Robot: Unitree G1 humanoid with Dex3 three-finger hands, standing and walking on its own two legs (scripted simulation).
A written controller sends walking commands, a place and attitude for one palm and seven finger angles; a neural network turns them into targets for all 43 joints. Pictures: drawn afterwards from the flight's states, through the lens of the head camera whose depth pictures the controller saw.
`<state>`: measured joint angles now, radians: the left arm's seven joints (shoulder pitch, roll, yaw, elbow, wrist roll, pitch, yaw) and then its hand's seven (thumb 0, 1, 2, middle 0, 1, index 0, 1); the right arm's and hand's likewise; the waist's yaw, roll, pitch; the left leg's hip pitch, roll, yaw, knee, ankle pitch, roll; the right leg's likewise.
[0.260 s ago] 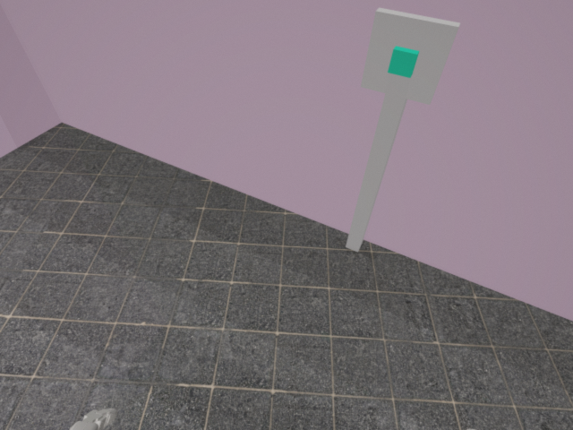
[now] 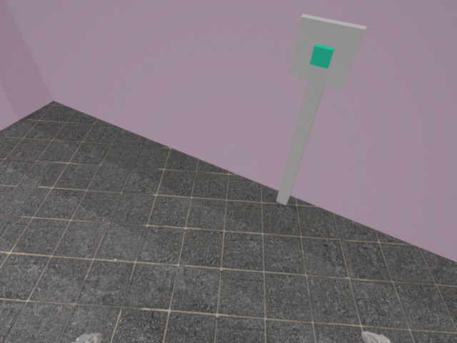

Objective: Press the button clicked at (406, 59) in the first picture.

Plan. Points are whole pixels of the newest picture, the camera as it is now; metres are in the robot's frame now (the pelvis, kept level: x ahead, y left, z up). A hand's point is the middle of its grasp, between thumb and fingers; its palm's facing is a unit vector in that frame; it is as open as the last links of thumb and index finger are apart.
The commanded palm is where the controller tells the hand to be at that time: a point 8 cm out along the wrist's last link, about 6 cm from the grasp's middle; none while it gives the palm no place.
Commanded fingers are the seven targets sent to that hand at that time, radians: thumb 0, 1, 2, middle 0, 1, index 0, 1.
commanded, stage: stand and wait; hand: left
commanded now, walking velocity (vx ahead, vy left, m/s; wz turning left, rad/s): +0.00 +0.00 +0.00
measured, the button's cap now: (322, 55) +0.96 -0.24 +0.09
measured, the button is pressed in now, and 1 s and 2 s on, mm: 0 0 0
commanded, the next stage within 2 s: look at it before walking up in 0.60 s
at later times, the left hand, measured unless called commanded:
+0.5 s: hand out of the picture +0.05 +0.24 -0.15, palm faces -0.03 -0.94 -0.34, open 7.4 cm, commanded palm none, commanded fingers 0.00 0.90 0.90 -0.20 -0.30 -0.20 -0.30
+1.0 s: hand out of the picture +0.05 +0.23 -0.15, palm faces -0.04 -0.94 -0.33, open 7.4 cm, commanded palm none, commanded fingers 0.00 0.90 0.90 -0.20 -0.30 -0.20 -0.30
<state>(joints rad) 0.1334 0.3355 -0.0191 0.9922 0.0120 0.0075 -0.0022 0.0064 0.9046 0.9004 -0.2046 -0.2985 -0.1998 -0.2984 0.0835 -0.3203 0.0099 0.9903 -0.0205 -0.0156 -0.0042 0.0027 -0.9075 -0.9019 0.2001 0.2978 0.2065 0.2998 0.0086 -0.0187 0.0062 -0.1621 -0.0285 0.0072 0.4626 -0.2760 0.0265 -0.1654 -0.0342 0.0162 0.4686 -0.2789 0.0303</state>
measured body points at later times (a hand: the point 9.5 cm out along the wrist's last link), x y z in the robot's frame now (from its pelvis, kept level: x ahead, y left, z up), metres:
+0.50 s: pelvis -0.02 -0.01 +0.00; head -0.02 -0.01 +0.45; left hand +0.05 +0.29 -0.13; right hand +0.06 -0.31 -0.13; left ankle -0.02 +0.10 -0.74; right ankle -0.02 -0.14 -0.74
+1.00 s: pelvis -0.02 -0.02 +0.01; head -0.01 -0.02 +0.46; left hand +0.05 +0.27 -0.13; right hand +0.06 -0.32 -0.13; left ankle -0.02 +0.10 -0.74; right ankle -0.02 -0.14 -0.74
